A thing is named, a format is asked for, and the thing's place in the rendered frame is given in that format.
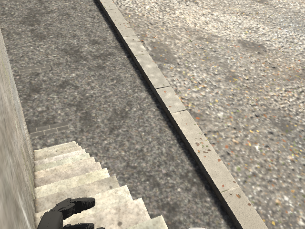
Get stairs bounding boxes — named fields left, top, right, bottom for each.
left=33, top=141, right=169, bottom=229

